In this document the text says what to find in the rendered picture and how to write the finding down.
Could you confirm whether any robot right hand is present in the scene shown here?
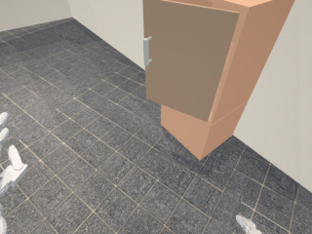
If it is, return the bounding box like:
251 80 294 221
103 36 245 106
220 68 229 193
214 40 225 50
235 214 262 234

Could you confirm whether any cupboard door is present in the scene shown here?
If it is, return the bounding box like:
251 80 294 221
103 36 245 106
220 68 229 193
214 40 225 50
142 0 240 122

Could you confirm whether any handle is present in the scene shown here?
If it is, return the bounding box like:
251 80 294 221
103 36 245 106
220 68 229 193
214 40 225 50
143 36 152 66

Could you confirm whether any robot left hand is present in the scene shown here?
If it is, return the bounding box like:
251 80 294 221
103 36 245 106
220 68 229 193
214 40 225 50
0 112 27 198

